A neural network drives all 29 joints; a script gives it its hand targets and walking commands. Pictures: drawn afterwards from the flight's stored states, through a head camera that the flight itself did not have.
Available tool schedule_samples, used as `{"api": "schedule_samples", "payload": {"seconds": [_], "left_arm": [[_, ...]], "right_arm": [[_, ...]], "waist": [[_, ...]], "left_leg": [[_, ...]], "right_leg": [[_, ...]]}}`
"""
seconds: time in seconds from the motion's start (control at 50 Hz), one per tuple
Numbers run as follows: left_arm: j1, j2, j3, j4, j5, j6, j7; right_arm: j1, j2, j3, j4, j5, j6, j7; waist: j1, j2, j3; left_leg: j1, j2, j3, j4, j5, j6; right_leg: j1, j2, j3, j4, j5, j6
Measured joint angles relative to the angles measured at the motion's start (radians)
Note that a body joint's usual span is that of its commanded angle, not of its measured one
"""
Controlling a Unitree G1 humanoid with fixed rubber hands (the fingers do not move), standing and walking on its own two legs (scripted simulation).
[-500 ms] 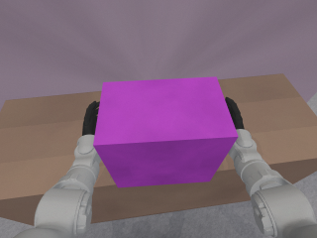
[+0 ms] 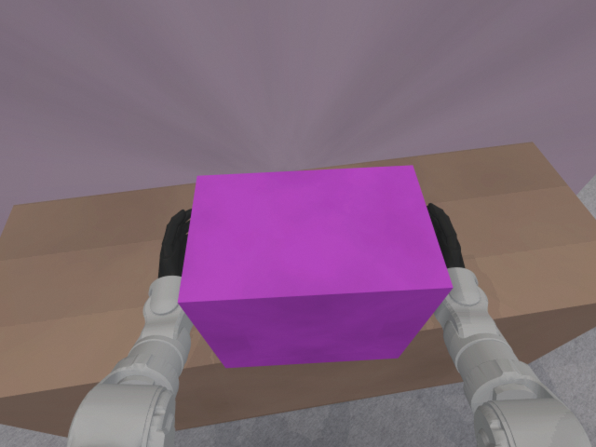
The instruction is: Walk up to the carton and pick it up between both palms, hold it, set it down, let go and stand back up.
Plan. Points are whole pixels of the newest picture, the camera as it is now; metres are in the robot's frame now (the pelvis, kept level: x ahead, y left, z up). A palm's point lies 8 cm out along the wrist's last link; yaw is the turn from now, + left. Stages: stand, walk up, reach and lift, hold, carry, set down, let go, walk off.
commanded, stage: reach and lift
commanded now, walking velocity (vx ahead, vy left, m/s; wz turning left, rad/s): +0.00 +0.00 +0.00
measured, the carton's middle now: (309, 277) +0.35 +0.00 -0.03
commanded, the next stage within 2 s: none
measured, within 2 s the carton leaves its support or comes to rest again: leaves its support in 0.62 s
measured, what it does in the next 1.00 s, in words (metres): stands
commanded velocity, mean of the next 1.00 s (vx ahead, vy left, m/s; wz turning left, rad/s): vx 0.00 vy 0.00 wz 0.00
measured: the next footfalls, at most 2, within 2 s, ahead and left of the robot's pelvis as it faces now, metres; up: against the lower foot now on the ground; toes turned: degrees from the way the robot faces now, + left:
none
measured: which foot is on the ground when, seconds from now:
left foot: down 0.00-1.00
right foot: down 0.00-1.00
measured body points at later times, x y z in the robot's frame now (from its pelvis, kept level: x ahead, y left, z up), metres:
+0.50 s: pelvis +0.01 +0.00 +0.00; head +0.05 -0.01 +0.45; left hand +0.37 +0.19 +0.01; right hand +0.36 -0.20 +0.02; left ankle +0.00 +0.11 -0.74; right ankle -0.02 -0.12 -0.74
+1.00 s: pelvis -0.02 -0.01 +0.00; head +0.02 +0.00 +0.45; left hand +0.35 +0.20 +0.04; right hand +0.35 -0.19 +0.03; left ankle +0.00 +0.11 -0.74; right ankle -0.02 -0.12 -0.74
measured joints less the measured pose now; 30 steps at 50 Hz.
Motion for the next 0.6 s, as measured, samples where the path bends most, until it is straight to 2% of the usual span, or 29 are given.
{"api": "schedule_samples", "payload": {"seconds": [0.2,0.52,0.6], "left_arm": [[0.059,-0.012,0.000,-0.088,0.017,0.023,0.013],[0.065,0.000,0.002,-0.112,0.028,0.041,0.009],[0.081,0.003,-0.018,-0.149,0.016,0.037,0.016]], "right_arm": [[0.050,-0.003,0.015,-0.055,0.024,0.002,0.000],[0.059,0.010,0.015,-0.091,0.008,0.024,-0.016],[0.081,0.004,0.029,-0.119,0.015,0.008,-0.027]], "waist": [[0.000,0.006,0.008],[-0.003,0.004,-0.001],[-0.003,0.008,-0.012]], "left_leg": [[0.028,0.001,-0.003,-0.003,-0.010,0.001],[0.014,0.002,-0.010,-0.010,-0.002,-0.004],[0.000,0.003,-0.013,-0.006,-0.001,-0.005]], "right_leg": [[0.037,0.002,-0.003,-0.020,-0.002,0.001],[0.018,0.004,-0.008,-0.013,-0.004,-0.004],[0.008,0.005,-0.011,-0.014,-0.001,-0.004]]}}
